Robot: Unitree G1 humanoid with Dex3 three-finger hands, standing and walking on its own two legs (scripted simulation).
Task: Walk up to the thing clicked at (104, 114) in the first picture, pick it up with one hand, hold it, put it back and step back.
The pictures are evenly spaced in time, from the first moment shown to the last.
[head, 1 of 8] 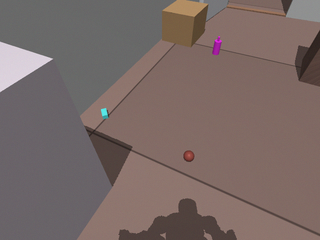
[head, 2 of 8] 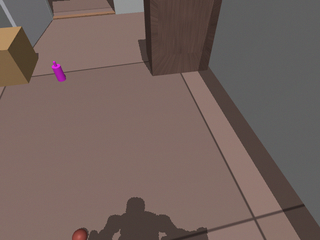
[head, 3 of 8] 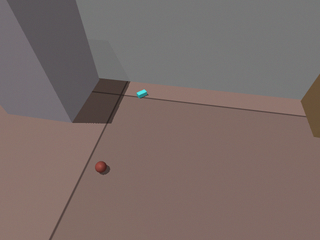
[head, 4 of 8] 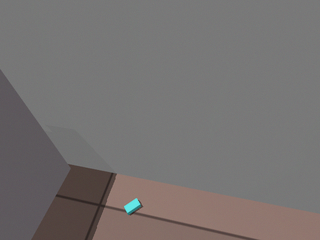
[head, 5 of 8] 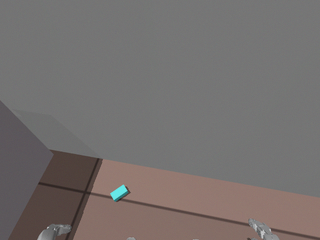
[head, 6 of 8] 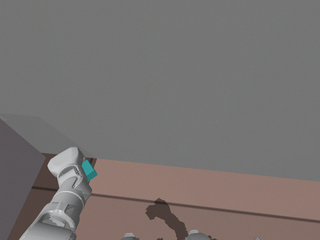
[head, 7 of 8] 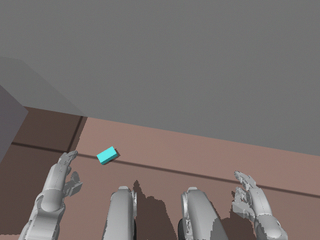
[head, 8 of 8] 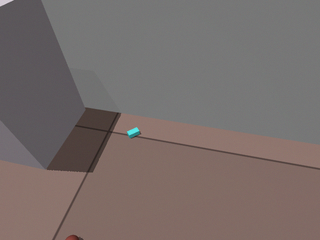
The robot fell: no
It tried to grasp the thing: yes
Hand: left
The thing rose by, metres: 0.67
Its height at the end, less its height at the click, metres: +0.00
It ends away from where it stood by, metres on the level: 0.01
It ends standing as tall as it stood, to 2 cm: yes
